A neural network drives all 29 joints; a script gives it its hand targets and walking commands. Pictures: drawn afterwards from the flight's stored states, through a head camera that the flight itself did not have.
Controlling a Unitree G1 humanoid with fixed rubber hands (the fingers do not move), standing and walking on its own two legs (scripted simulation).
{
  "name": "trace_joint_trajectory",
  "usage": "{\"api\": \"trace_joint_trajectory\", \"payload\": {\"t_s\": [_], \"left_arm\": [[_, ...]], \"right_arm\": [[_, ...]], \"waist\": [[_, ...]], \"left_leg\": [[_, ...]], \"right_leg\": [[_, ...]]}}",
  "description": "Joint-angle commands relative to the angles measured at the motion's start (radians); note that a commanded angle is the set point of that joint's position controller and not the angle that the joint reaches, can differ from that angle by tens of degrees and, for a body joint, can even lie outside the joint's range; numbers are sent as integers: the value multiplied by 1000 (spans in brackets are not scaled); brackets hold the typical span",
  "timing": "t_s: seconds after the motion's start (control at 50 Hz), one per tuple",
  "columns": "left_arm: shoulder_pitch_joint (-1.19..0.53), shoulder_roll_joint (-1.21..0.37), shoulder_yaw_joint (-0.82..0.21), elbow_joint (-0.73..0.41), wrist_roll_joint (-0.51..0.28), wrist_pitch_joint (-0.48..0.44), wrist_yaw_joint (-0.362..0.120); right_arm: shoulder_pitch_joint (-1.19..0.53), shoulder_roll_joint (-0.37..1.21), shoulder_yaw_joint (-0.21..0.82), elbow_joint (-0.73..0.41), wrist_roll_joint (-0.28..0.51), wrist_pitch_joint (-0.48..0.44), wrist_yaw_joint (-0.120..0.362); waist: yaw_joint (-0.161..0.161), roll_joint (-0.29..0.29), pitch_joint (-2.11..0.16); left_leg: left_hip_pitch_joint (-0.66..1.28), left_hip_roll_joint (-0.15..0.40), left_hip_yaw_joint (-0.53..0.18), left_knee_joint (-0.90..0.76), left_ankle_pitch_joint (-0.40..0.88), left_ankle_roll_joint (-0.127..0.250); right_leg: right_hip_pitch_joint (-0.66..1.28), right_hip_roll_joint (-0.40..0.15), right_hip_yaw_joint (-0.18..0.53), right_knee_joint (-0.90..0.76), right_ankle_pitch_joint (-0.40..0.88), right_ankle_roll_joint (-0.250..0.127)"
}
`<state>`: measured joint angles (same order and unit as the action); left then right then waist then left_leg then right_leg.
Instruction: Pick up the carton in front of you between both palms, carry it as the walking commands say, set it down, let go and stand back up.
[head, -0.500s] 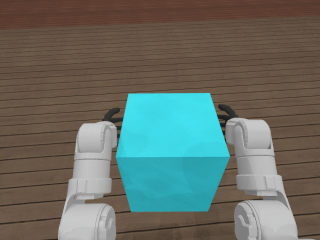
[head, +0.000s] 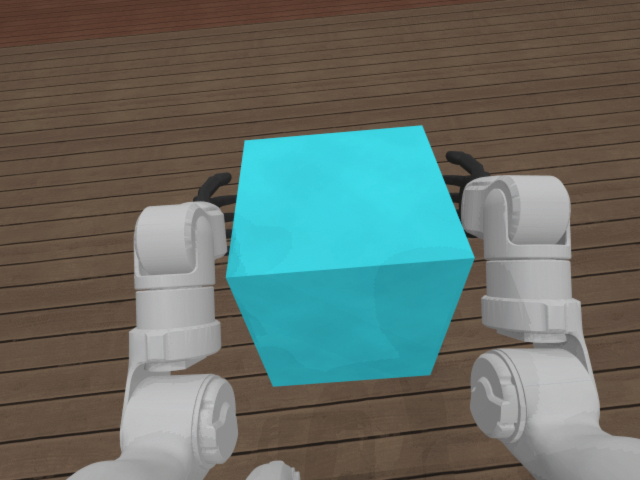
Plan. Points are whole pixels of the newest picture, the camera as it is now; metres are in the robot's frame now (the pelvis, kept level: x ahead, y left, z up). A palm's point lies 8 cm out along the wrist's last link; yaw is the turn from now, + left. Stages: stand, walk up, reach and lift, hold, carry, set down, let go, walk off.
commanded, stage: carry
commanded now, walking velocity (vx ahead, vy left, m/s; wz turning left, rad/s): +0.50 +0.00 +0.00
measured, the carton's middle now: (342, 264) +0.36 +0.00 +0.09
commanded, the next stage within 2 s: none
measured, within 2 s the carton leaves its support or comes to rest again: neither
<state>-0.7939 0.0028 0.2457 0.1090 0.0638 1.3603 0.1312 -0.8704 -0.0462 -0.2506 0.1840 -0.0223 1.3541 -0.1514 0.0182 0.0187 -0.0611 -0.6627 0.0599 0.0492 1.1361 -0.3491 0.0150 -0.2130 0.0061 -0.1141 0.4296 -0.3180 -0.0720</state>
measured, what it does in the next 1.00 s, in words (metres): climbs: left foot, then right foot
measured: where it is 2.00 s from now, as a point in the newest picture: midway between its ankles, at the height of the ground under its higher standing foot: (338, 218)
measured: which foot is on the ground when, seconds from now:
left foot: up 0.00-0.20, down 0.22-0.72, up 0.74-1.00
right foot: down 0.00-0.22, up 0.24-0.68, down 0.70-1.00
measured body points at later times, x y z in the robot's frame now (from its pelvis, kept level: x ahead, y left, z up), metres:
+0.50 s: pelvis +0.27 +0.04 +0.01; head +0.35 +0.05 +0.46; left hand +0.68 +0.17 +0.14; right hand +0.65 -0.14 +0.15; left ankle +0.29 +0.11 -0.72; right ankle +0.33 -0.11 -0.63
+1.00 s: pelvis +0.57 -0.02 +0.04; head +0.61 -0.04 +0.49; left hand +0.95 +0.14 +0.19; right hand +0.97 -0.16 +0.19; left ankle +0.64 +0.12 -0.60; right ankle +0.55 -0.09 -0.70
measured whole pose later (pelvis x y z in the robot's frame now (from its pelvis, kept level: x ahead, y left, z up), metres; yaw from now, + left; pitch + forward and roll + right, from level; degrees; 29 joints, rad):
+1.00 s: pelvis +0.57 -0.02 +0.04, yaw +0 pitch +5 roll +1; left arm -0.79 -0.01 0.26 0.00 0.05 1.32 0.14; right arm -0.83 0.00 -0.27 0.01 -0.07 1.33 -0.13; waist 0.05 0.02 0.01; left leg -0.80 0.07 0.03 1.19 -0.32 0.02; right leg -0.29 0.01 -0.13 0.47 -0.35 -0.07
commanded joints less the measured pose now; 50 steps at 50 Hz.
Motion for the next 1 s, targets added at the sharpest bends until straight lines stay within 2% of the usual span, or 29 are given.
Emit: {"api": "trace_joint_trajectory", "payload": {"t_s": [0.0,0.06,0.12,0.16,0.18,0.2,0.22,0.24,0.26,0.28,0.3,0.32,0.34,0.4,0.46,0.5,0.62,0.64,0.66,0.68,0.7,0.72,0.74,0.76,0.78,0.8,0.84,0.9,0.98], "left_arm": [[-887,-1031,-560,-189,-469,-35,-210],[-851,-1028,-570,-179,-470,-30,-220],[-837,-1034,-582,-167,-470,-33,-233],[-827,-1044,-593,-158,-475,-38,-240],[-822,-1048,-599,-155,-478,-41,-243],[-820,-1043,-604,-151,-468,-48,-244],[-815,-1083,-610,-140,-463,-48,-246],[-838,-1054,-610,-155,-459,-49,-244],[-872,-1078,-625,-177,-465,-56,-240],[-877,-1078,-623,-203,-463,-62,-234],[-861,-1080,-622,-219,-452,-65,-226],[-838,-1071,-617,-239,-437,-69,-216],[-810,-1063,-618,-258,-424,-71,-206],[-727,-1025,-635,-285,-378,-78,-184],[-700,-974,-654,-302,-352,-78,-173],[-688,-944,-661,-282,-345,-68,-174],[-669,-937,-632,-111,-357,-38,-208],[-671,-947,-620,-75,-362,-37,-215],[-667,-960,-604,-36,-368,-38,-222],[-657,-974,-585,3,-372,-42,-227],[-633,-990,-562,33,-375,-45,-235],[-673,-977,-550,45,-370,-61,-237],[-694,-1014,-553,23,-390,-66,-242],[-748,-1047,-565,-31,-420,-70,-245],[-814,-1078,-581,-91,-448,-75,-246],[-866,-1097,-596,-147,-475,-78,-244],[-902,-1112,-610,-217,-507,-78,-239],[-875,-1080,-616,-261,-510,-64,-235],[-807,-1016,-615,-238,-488,-42,-235]], "right_arm": [[-708,1127,541,-107,393,-24,209],[-664,1105,542,-100,354,-20,199],[-644,1093,550,-100,328,-23,197],[-634,1084,554,-99,319,-27,198],[-611,1084,552,-89,315,-31,200],[-603,1084,553,-97,320,-38,207],[-624,1066,553,-95,313,-47,211],[-596,1095,566,-92,325,-55,215],[-636,1101,577,-166,341,-64,221],[-680,1129,602,-224,369,-68,225],[-719,1147,623,-284,391,-72,227],[-737,1158,640,-328,407,-73,229],[-734,1156,651,-362,416,-75,231],[-694,1121,682,-414,428,-73,238],[-669,1067,699,-422,432,-65,249],[-645,1036,700,-387,429,-55,256],[-603,1011,653,-188,398,-32,274],[-603,1020,641,-152,391,-33,276],[-604,1034,629,-121,389,-34,278],[-600,1052,619,-96,390,-36,279],[-614,1061,609,-80,388,-39,281],[-650,1101,599,-67,390,-40,281],[-697,1104,595,-75,384,-48,277],[-723,1125,596,-96,391,-53,272],[-730,1137,592,-114,394,-59,263],[-724,1148,585,-134,392,-61,252],[-705,1141,576,-174,382,-61,228],[-673,1106,586,-225,361,-57,198],[-646,1052,602,-224,336,-37,187]], "waist": [[35,-130,-329],[53,-143,-304],[56,-186,-299],[5,-207,-360],[-59,-182,-443],[-101,-99,-542],[-85,200,-707],[-109,242,-693],[-105,194,-607],[-102,103,-557],[-83,65,-530],[-69,58,-536],[-66,59,-545],[-67,74,-550],[-79,88,-507],[-84,94,-467],[-81,138,-352],[-66,156,-346],[-28,142,-369],[9,82,-443],[53,-38,-526],[50,-360,-538],[51,-300,-490],[54,-207,-457],[51,-84,-447],[38,-60,-439],[21,-101,-463],[23,-109,-472],[46,-117,-423]], "left_leg": [[-227,10,14,-47,67,-12],[-192,-9,53,-238,114,0],[-51,-55,113,-433,176,34],[200,-138,182,-542,195,64],[457,-157,206,-639,257,75],[771,-34,56,-626,172,89],[1097,330,-537,-653,99,247],[1093,319,-720,-773,88,300],[1032,295,-597,-739,176,285],[960,262,-490,-701,301,257],[902,235,-406,-697,365,221],[861,218,-352,-708,338,203],[852,211,-324,-714,318,197],[862,211,-283,-712,345,223],[872,209,-255,-731,357,243],[865,193,-212,-740,403,236],[780,149,-61,-723,581,153],[753,145,-33,-684,665,131],[707,129,20,-567,767,96],[593,98,78,-401,720,56],[377,71,65,-188,364,17],[2,-111,34,63,-118,-21],[-121,-82,-81,211,-163,5],[-163,-56,-84,276,-130,24],[-165,-25,-82,269,-79,30],[-152,-4,-81,227,-35,32],[-122,2,-72,181,0,32],[-190,6,-45,144,18,16],[-287,22,-8,-7,57,-6]], "right_leg": [[392,-244,242,-112,367,-140],[387,-218,193,-88,494,-135],[370,-202,127,-44,685,-98],[326,-182,45,107,984,-45],[246,-155,-16,287,970,-2],[29,-143,4,494,646,27],[-307,-17,64,782,-54,69],[-448,60,143,967,-186,59],[-530,6,171,1054,-152,35],[-558,-21,166,1046,-118,27],[-558,-47,167,997,-90,22],[-539,-62,168,959,-68,23],[-534,-66,159,928,-62,27],[-595,-74,130,864,-71,43],[-667,-84,101,749,-32,57],[-671,-87,84,639,16,61],[-437,-15,-37,253,115,26],[-352,13,-65,191,103,15],[-188,49,-105,98,128,6],[66,42,-105,74,143,-1],[319,-170,199,47,-53,-24],[530,-400,727,-63,10,-172],[520,-384,755,-81,99,-199],[471,-352,643,-33,225,-191],[418,-327,534,-10,307,-169],[365,-304,463,-16,312,-143],[336,-274,387,-40,252,-125],[363,-271,334,-55,247,-157],[418,-262,276,-65,352,-172]]}}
